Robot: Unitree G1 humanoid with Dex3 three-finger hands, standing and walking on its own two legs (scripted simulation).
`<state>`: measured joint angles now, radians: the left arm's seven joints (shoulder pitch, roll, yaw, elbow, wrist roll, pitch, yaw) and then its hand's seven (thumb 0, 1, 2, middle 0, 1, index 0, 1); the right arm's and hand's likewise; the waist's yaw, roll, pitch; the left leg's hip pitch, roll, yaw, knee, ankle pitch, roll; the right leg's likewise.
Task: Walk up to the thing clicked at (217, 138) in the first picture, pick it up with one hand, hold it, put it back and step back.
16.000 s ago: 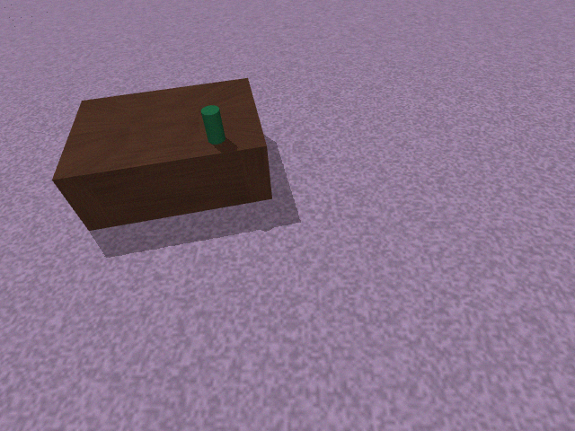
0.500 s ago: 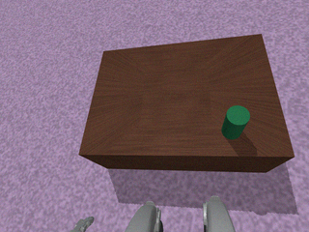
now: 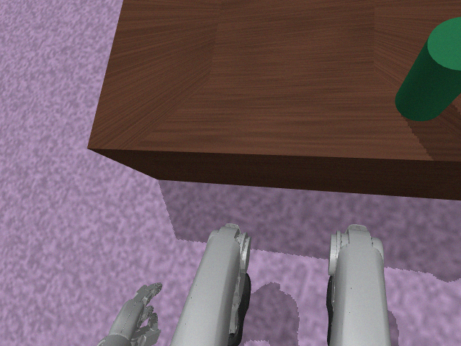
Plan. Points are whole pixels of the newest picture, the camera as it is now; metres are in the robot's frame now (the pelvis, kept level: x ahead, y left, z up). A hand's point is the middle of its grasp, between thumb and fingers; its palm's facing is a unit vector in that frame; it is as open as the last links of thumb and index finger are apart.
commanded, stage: close in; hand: right
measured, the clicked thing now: (437, 76) +0.53 -0.27 -0.05
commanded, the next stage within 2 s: rest palm in 0.66 s
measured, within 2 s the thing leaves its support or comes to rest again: neither
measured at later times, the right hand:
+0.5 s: hand (459, 96) +0.49 -0.29 -0.06, palm faces +0.24 +0.97 -0.02, open 16.7 cm
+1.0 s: hand (435, 91) +0.51 -0.27 -0.06, palm faces +0.25 +0.97 -0.03, open 16.4 cm
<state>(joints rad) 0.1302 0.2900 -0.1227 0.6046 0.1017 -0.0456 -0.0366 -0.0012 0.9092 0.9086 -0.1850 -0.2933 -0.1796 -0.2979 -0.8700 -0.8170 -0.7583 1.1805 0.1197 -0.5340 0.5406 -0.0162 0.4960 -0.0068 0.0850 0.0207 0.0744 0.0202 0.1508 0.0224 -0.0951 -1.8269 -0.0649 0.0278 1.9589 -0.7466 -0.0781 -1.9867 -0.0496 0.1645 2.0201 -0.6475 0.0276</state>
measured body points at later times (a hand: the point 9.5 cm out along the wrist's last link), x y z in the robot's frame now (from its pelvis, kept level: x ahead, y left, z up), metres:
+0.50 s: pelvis -0.02 +0.02 -0.07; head +0.19 -0.04 +0.32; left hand +0.06 +0.29 -0.18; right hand +0.47 -0.34 -0.05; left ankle +0.07 +0.15 -0.42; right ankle +0.08 -0.13 -0.42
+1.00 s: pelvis -0.01 +0.02 -0.08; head +0.21 -0.03 +0.31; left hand +0.08 +0.29 -0.19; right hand +0.49 -0.32 -0.06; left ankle +0.07 +0.15 -0.42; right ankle +0.08 -0.13 -0.42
